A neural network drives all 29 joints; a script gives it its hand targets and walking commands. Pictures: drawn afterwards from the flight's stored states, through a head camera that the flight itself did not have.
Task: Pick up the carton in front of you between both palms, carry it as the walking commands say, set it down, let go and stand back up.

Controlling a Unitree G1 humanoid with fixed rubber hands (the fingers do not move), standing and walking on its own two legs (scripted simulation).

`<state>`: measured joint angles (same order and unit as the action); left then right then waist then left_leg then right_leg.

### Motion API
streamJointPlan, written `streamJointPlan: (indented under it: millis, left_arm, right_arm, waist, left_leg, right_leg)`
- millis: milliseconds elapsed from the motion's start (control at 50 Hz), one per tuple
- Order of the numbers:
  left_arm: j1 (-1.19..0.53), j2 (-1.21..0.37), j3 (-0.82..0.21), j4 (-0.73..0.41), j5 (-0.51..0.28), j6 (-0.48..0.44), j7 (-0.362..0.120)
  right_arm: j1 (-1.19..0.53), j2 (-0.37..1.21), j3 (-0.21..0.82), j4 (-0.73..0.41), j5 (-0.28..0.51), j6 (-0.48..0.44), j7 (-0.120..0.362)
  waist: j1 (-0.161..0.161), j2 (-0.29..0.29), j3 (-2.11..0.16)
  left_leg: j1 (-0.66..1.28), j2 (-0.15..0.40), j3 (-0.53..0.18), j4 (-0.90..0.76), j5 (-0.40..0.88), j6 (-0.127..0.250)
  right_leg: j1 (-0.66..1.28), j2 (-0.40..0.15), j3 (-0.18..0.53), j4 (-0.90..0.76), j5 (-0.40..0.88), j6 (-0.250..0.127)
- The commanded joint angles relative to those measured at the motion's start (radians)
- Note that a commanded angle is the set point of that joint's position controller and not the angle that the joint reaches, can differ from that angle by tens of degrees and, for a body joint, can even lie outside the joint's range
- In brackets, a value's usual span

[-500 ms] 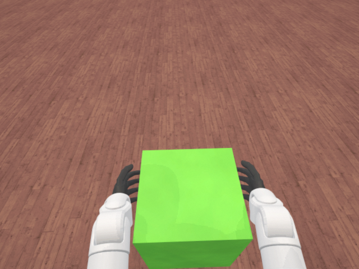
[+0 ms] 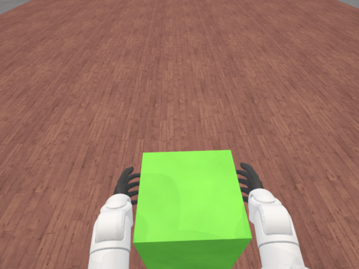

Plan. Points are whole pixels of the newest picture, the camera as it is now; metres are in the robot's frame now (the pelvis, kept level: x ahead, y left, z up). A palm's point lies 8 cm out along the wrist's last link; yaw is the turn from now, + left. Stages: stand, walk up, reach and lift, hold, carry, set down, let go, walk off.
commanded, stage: carry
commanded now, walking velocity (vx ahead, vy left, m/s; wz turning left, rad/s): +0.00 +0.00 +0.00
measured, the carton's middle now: (188, 213) +0.29 +0.00 -0.04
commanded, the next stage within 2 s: hold in 0.80 s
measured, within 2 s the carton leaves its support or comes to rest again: neither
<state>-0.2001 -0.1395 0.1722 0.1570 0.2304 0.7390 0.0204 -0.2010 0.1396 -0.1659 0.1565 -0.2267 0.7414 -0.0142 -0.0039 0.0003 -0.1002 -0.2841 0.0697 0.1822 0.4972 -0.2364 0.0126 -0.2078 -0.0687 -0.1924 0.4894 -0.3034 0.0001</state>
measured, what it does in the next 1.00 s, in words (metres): stands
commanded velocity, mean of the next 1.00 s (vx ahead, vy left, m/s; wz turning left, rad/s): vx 0.00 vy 0.00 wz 0.00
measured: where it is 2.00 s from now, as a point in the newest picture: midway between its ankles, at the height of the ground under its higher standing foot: outside the picture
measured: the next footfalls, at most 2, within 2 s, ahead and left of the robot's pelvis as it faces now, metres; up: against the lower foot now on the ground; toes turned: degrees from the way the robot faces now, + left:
none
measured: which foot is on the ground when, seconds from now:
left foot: down 0.00-1.00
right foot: down 0.00-1.00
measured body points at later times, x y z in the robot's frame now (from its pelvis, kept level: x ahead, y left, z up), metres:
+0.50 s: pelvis -0.02 -0.01 +0.00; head -0.04 -0.01 +0.45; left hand +0.28 +0.14 +0.03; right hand +0.28 -0.16 +0.03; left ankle +0.02 +0.11 -0.74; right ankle -0.03 -0.11 -0.74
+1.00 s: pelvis -0.03 -0.01 +0.01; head -0.05 -0.01 +0.46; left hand +0.27 +0.12 +0.04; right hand +0.25 -0.18 +0.03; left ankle +0.01 +0.12 -0.74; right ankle -0.03 -0.11 -0.74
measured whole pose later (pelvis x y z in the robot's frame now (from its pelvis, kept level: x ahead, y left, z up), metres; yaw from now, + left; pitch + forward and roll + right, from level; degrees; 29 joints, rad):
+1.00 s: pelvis -0.03 -0.01 +0.01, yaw -5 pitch -6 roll +0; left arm -0.18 -0.14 0.16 0.13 0.24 0.73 0.02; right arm -0.19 0.14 -0.15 0.15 -0.24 0.72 0.00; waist -0.01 0.00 0.06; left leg -0.10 0.04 0.02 0.38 -0.16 -0.02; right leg -0.06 0.00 -0.08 0.38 -0.21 -0.03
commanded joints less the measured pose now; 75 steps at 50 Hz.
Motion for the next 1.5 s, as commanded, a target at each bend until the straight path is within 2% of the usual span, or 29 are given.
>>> streamJointPlan:
  millis: [0, 780, 800, 820, 840, 860, 900, 920, 940, 1020, 1060, 1140, 1280, 1480]
  left_arm:
    - [-0.444, -0.872, -0.551, -0.066, -0.234, -0.031, -0.217]
    - [-0.438, -0.868, -0.551, -0.070, -0.238, -0.031, -0.218]
    - [-0.324, -0.894, -0.532, -0.111, -0.231, -0.023, -0.223]
    - [-0.372, -0.857, -0.532, -0.135, -0.223, -0.036, -0.219]
    - [-0.349, -0.842, -0.522, -0.152, -0.214, -0.038, -0.219]
    - [-0.391, -0.839, -0.538, -0.154, -0.229, -0.040, -0.226]
    - [-0.402, -0.854, -0.551, -0.131, -0.232, -0.047, -0.226]
    - [-0.400, -0.835, -0.545, -0.134, -0.230, -0.049, -0.230]
    - [-0.414, -0.843, -0.540, -0.127, -0.224, -0.051, -0.231]
    - [-0.400, -0.861, -0.489, -0.065, -0.191, -0.050, -0.221]
    - [-0.406, -0.871, -0.470, -0.040, -0.179, -0.047, -0.220]
    - [-0.444, -0.890, -0.460, -0.008, -0.175, -0.039, -0.233]
    - [-0.515, -0.928, -0.468, 0.023, -0.189, -0.036, -0.261]
    - [-0.559, -0.955, -0.448, 0.070, -0.186, -0.041, -0.282]
  right_arm:
    - [-0.441, 0.873, 0.546, -0.066, 0.229, -0.034, 0.209]
    - [-0.434, 0.870, 0.550, -0.075, 0.232, -0.032, 0.207]
    - [-0.325, 0.883, 0.521, -0.063, 0.218, -0.028, 0.215]
    - [-0.349, 0.874, 0.517, -0.091, 0.198, -0.046, 0.206]
    - [-0.323, 0.843, 0.497, -0.093, 0.185, -0.048, 0.202]
    - [-0.329, 0.836, 0.477, -0.075, 0.169, -0.053, 0.195]
    - [-0.359, 0.853, 0.491, -0.079, 0.187, -0.059, 0.191]
    - [-0.346, 0.850, 0.489, -0.072, 0.181, -0.060, 0.188]
    - [-0.381, 0.855, 0.498, -0.081, 0.183, -0.061, 0.193]
    - [-0.446, 0.875, 0.522, -0.070, 0.213, -0.055, 0.217]
    - [-0.464, 0.876, 0.513, -0.050, 0.213, -0.051, 0.227]
    - [-0.480, 0.885, 0.478, -0.001, 0.199, -0.049, 0.239]
    - [-0.508, 0.915, 0.438, 0.050, 0.179, -0.052, 0.255]
    - [-0.568, 0.941, 0.416, 0.084, 0.174, -0.059, 0.281]
  waist:
    - [0.000, 0.003, -0.211]
    - [0.001, 0.002, -0.224]
    - [0.001, -0.051, -0.098]
    - [-0.010, -0.045, -0.150]
    - [0.005, -0.030, -0.137]
    - [-0.016, -0.044, -0.151]
    - [-0.023, -0.013, -0.146]
    - [-0.015, -0.034, -0.130]
    - [-0.010, -0.016, -0.113]
    - [0.029, -0.018, -0.077]
    - [0.032, -0.017, -0.055]
    - [0.018, -0.015, -0.024]
    - [-0.006, 0.003, -0.021]
    - [0.001, 0.018, -0.029]
  left_leg:
    - [0.102, 0.107, -0.105, -0.060, 0.232, 0.002]
    - [0.085, 0.109, -0.105, -0.055, 0.196, -0.009]
    - [0.307, -0.172, -0.233, -0.086, 0.365, 0.025]
    - [0.320, -0.150, -0.261, -0.089, 0.414, 0.025]
    - [0.265, -0.153, -0.257, -0.099, 0.434, 0.011]
    - [0.253, -0.160, -0.261, -0.113, 0.397, 0.003]
    - [0.293, -0.166, -0.258, -0.122, 0.346, 0.004]
    - [0.244, -0.163, -0.255, -0.130, 0.294, 0.000]
    - [0.235, -0.169, -0.252, -0.136, 0.250, 0.002]
    - [0.252, -0.164, -0.254, -0.149, 0.173, 0.021]
    - [0.264, -0.159, -0.253, -0.153, 0.140, 0.024]
    - [0.295, -0.152, -0.248, -0.156, 0.090, 0.020]
    - [0.308, -0.138, -0.250, -0.169, 0.026, 0.010]
    - [0.332, -0.114, -0.268, -0.193, -0.031, 0.007]
  right_leg:
    - [0.031, -0.108, 0.099, -0.079, 0.202, -0.007]
    - [-0.002, -0.105, 0.113, -0.078, 0.198, -0.022]
    - [0.086, 0.127, 0.293, -0.140, 0.451, -0.038]
    - [0.109, 0.121, 0.306, -0.126, 0.501, -0.036]
    - [0.210, 0.115, 0.312, -0.123, 0.562, -0.033]
    - [0.253, 0.122, 0.303, -0.135, 0.519, -0.028]
    - [0.230, 0.125, 0.301, -0.145, 0.465, -0.019]
    - [0.278, 0.127, 0.298, -0.160, 0.411, -0.022]
    - [0.266, 0.125, 0.297, -0.158, 0.383, -0.018]
    - [0.209, 0.124, 0.291, -0.163, 0.276, -0.007]
    - [0.177, 0.123, 0.288, -0.169, 0.221, -0.009]
    - [0.117, 0.123, 0.285, -0.183, 0.132, -0.021]
    - [0.090, 0.132, 0.276, -0.188, 0.059, -0.038]
    - [0.061, 0.141, 0.269, -0.181, 0.021, -0.045]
